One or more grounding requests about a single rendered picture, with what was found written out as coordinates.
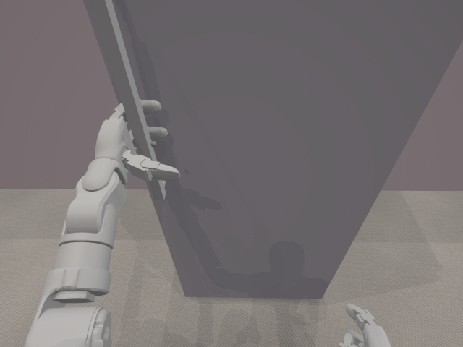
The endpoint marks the left robot hand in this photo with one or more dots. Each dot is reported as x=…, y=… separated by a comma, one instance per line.
x=114, y=140

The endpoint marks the left robot forearm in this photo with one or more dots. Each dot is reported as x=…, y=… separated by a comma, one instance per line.
x=81, y=269

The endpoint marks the fridge door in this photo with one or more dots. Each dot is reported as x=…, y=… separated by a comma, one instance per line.
x=284, y=119

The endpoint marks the right robot hand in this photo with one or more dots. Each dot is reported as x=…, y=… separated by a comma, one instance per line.
x=373, y=335

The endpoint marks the handle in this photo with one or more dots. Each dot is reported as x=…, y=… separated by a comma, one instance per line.
x=113, y=44

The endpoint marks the left robot upper arm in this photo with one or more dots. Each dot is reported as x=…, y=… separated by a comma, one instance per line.
x=72, y=327

